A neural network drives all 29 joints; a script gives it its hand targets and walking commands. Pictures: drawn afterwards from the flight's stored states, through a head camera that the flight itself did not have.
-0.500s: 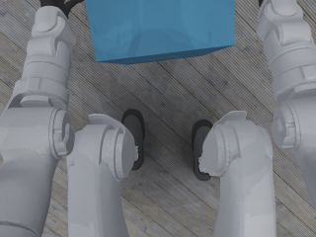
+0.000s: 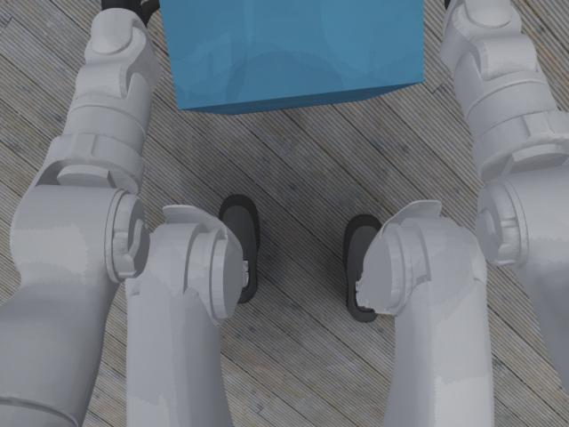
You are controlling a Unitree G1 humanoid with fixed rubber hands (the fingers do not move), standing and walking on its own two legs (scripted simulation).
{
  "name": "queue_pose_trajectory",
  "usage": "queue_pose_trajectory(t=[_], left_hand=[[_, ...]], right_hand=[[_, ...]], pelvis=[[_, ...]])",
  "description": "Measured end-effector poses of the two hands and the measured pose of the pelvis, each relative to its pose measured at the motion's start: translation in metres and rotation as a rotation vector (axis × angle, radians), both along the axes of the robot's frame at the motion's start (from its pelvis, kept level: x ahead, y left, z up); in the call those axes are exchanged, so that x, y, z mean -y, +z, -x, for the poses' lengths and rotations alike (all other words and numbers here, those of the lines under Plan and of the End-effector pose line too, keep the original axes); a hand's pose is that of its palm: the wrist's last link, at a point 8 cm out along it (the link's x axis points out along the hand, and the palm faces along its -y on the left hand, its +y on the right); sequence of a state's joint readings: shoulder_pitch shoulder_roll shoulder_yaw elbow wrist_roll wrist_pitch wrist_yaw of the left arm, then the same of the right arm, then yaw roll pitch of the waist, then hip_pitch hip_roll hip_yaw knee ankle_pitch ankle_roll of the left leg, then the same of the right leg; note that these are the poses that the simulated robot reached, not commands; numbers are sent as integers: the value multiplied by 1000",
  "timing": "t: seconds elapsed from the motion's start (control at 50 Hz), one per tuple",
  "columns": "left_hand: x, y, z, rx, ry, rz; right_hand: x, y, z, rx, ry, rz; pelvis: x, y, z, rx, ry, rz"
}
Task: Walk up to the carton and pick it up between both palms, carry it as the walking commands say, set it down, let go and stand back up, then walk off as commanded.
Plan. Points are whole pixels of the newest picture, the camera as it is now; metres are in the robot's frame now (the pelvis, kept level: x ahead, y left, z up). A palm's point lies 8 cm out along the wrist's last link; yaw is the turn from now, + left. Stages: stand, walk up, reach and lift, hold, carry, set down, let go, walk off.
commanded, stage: reach and lift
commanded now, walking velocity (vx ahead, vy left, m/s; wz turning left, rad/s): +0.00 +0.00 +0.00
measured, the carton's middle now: (290, 35) +0.51 +0.02 -0.24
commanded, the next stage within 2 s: none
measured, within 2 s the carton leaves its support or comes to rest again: leaves its support in 0.88 s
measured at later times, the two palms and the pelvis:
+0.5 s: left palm (138, 6) +0.53 +0.18 -0.17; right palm out of the picture +0.55 -0.14 -0.17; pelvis +0.00 +0.00 +0.00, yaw +0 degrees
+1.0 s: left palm out of the picture +0.54 +0.18 -0.14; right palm out of the picture +0.55 -0.14 -0.15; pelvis +0.00 +0.00 -0.01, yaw -1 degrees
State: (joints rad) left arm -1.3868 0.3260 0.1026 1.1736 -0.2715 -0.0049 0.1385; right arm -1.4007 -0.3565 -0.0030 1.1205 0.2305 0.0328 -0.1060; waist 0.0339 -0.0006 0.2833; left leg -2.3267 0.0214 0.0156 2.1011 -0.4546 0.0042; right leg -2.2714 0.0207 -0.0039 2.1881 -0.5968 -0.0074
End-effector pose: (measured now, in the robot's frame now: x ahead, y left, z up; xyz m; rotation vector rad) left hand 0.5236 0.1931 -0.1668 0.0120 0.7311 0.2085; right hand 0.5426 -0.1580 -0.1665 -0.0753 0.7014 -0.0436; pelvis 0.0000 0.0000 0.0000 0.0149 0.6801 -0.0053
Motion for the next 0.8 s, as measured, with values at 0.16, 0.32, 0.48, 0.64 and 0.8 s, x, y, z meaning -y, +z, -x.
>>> queue_pose_trajectory(t=[0.16, 0.32, 0.48, 0.64, 0.8], left_hand=[[13, 1, -3, 1, -8, 1], [13, 0, -3, 9, -4, -2], [14, 0, -4, 4, 3, 6], [13, 0, -9, -14, 1, 18], [13, 1, -11, -18, -23, 16]], right_hand=[[-17, 0, -1, 4, 18, -13], [-21, 0, -1, 7, 16, -1], [-22, 1, -3, -2, 11, 0], [-23, 2, -8, -26, 6, -13], [-22, 1, -7, -24, 1, -29]], pelvis=[[0, 3, -1, -9, 0, 2], [-1, 5, 0, -14, 1, 4], [-1, 3, 2, 0, 2, 9], [-1, -7, 3, 27, 0, 11], [0, -16, 3, 33, -4, 9]])
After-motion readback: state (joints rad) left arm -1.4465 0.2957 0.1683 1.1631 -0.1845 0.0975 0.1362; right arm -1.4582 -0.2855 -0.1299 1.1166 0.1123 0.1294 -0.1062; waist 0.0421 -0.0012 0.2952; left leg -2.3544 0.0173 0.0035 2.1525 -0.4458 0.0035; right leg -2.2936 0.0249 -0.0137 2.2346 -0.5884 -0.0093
